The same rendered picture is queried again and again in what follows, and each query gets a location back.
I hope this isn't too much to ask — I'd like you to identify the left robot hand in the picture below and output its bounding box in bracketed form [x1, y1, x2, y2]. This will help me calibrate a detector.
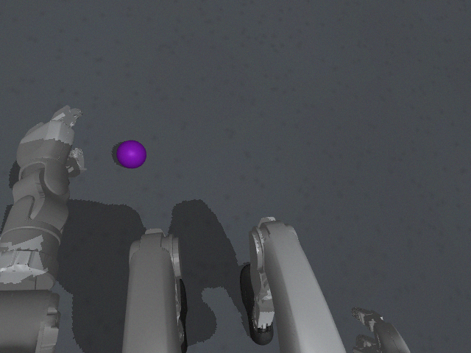
[16, 105, 87, 177]

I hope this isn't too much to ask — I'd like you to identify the right robot foot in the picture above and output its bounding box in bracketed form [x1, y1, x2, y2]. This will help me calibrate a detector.
[240, 264, 274, 346]

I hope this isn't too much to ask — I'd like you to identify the ball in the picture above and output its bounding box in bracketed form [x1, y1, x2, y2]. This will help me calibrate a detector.
[116, 140, 146, 168]

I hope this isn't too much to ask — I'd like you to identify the right robot hand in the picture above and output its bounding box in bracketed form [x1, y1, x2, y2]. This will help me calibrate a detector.
[351, 307, 410, 353]

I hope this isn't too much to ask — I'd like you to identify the left robot arm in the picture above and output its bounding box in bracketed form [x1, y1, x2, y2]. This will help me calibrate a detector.
[0, 158, 70, 353]

